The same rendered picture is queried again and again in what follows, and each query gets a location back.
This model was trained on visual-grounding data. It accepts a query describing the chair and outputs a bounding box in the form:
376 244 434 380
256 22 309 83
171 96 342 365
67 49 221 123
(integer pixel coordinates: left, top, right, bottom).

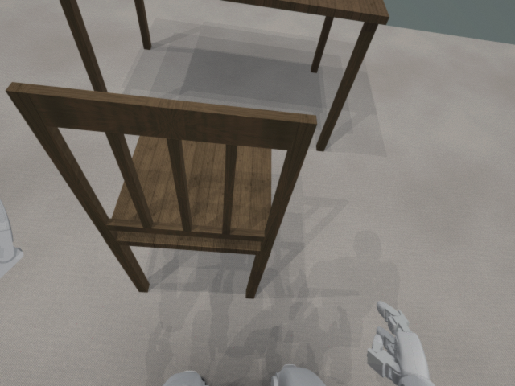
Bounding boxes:
6 82 317 299

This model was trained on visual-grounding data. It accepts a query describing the robot right hand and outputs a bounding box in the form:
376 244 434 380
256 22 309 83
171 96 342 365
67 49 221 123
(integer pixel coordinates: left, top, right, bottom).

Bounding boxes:
367 301 430 386

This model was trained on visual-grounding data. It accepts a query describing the table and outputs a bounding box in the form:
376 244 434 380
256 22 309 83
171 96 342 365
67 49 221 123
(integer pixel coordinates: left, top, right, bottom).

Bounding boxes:
60 0 389 151

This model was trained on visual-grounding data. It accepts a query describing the robot left hand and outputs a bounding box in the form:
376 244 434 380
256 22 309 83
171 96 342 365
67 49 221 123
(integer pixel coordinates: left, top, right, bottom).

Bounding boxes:
0 200 23 278

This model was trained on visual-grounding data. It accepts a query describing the right robot thigh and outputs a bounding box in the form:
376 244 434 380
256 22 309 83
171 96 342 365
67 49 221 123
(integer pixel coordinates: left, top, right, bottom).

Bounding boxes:
270 367 326 386

